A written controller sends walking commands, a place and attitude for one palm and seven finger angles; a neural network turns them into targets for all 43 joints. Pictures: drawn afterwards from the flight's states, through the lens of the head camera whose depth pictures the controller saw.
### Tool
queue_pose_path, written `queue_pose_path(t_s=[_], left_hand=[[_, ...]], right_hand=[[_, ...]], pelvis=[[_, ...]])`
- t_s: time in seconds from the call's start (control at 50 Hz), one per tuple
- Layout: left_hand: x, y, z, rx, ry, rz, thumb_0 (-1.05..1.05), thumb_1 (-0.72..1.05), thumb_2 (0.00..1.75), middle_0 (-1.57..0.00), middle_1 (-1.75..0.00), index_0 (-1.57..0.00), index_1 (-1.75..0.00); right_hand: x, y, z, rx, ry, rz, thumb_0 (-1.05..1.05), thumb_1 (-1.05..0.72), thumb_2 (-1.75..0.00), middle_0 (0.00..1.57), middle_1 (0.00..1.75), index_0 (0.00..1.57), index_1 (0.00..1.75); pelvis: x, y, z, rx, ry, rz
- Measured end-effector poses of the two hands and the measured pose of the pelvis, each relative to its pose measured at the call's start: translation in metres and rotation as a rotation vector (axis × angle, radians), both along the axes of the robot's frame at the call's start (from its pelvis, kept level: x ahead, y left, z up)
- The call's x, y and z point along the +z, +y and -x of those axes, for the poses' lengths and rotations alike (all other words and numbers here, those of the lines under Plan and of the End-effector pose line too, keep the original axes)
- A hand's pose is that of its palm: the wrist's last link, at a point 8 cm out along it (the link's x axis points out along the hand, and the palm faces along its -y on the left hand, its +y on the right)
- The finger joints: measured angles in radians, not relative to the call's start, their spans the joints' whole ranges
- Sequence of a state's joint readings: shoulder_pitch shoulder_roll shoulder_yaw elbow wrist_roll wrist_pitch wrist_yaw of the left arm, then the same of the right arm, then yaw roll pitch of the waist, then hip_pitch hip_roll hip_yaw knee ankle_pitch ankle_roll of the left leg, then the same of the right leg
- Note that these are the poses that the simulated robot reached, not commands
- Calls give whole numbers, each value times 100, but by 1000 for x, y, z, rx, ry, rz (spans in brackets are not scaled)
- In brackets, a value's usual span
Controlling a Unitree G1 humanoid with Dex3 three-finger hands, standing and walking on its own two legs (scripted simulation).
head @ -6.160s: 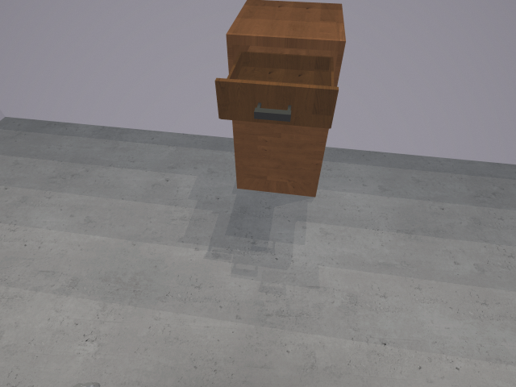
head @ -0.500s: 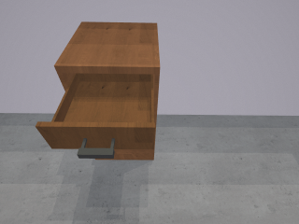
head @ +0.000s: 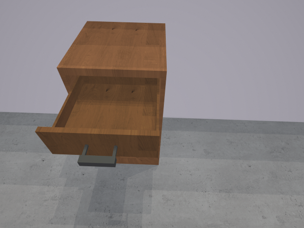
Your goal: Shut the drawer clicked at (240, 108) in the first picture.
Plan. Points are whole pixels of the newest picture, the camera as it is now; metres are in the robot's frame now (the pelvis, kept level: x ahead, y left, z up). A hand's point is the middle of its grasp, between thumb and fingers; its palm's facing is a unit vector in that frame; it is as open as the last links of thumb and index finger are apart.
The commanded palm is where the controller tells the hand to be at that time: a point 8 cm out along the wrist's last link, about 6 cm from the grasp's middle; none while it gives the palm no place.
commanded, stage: look again from close up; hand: left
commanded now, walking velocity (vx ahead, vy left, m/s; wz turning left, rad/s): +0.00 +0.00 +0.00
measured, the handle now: (99, 154) +0.34 +0.20 -0.06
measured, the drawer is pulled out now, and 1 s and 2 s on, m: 0.28 0.28 0.28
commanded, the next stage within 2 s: raise the hand and make a fist in 0.48 s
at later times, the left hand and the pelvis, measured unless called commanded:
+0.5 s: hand out of the picture +0.02 +0.23 -0.18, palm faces -0.01 -0.98 -0.21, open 7.3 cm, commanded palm none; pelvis -0.01 +0.04 -0.01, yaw -1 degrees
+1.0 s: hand out of the picture +0.12 +0.18 -0.05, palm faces +0.05 -1.00 +0.00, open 5.9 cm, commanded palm +0.10 +0.25 -0.04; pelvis -0.05 +0.02 -0.09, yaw +0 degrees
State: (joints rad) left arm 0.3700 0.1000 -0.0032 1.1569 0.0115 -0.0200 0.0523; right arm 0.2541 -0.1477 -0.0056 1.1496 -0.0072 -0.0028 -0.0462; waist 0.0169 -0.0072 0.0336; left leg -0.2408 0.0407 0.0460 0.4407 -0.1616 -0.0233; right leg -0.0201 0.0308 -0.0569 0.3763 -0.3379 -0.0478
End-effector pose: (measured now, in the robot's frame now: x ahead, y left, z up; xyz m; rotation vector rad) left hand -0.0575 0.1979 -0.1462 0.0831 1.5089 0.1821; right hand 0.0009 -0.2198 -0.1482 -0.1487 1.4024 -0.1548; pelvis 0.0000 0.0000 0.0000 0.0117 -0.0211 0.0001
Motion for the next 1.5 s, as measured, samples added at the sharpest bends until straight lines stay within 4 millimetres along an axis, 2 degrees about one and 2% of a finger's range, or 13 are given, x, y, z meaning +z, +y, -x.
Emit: queue_pose_path(t_s=[0.18,0.36,0.62,0.72,0.78,0.82,0.9,1.0,1.06,1.18,1.3,1.4,1.5], left_hand=[[-10,27,-34,-72,-97,-18,0,91,90,-20,-30,-20,-30],[-6,62,-80,-104,-233,-47,0,91,90,-20,-30,-20,-30],[6,82,-63,-64,-182,-57,0,91,90,-20,-30,-20,-30],[92,80,-150,-30,-814,-132,1,91,90,-23,-32,-22,-33],[124,69,-192,-60,-1144,-90,1,91,90,-26,-36,-26,-37],[134,58,-204,-88,-1327,-31,1,91,90,-29,-39,-29,-40],[125,39,-193,-172,-1536,71,0,91,90,-35,-47,-35,-47],[95,38,-153,-132,-1432,53,0,90,90,-45,-57,-45,-57],[98,44,-136,-92,-1418,-22,1,90,90,-51,-63,-51,-64],[121,39,-155,-166,-1539,-25,1,90,90,-63,-76,-63,-77],[125,30,-186,-210,-1436,62,1,90,90,-75,-89,-75,-90],[134,36,-187,-170,-1409,20,1,90,90,-85,-100,-85,-100],[140,37,-180,-167,-1438,17,1,90,90,-95,-111,-95,-111]], right_hand=[[0,7,-27,-5,-135,23,0,-92,-90,19,30,19,30],[5,25,-26,18,-148,28,0,-93,-90,20,30,20,30],[8,38,-3,3,-93,12,0,-92,-90,20,30,20,30],[21,29,-39,21,-422,47,1,-91,-90,20,30,20,30],[21,18,-69,56,-573,61,1,-91,-90,20,30,20,30],[23,10,-90,73,-660,72,1,-91,-90,20,30,20,30],[26,-3,-131,106,-818,90,1,-90,-90,20,30,20,30],[32,-5,-167,156,-934,95,1,-91,-90,20,30,20,30],[30,1,-175,187,-953,82,1,-91,-90,19,30,19,30],[6,12,-160,214,-881,28,1,-90,-90,20,30,20,30],[-11,7,-122,102,-738,6,1,-90,-90,20,30,20,30],[-9,-7,-98,33,-663,48,1,-90,-90,20,30,20,30],[-3,-18,-96,39,-654,99,1,-90,-90,20,30,20,30]], pelvis=[[-11,15,-4,-18,4,13],[-9,33,3,-19,-9,13],[-4,47,7,-18,25,11],[-11,45,18,1,56,-13],[-26,42,29,12,105,-5],[-38,38,35,-1,149,1],[-69,27,47,-19,206,2],[-92,15,54,0,216,14],[-96,9,54,14,217,28],[-97,0,55,31,227,50],[-85,0,47,16,219,29],[-73,5,38,2,216,14],[-71,13,34,1,223,18]])
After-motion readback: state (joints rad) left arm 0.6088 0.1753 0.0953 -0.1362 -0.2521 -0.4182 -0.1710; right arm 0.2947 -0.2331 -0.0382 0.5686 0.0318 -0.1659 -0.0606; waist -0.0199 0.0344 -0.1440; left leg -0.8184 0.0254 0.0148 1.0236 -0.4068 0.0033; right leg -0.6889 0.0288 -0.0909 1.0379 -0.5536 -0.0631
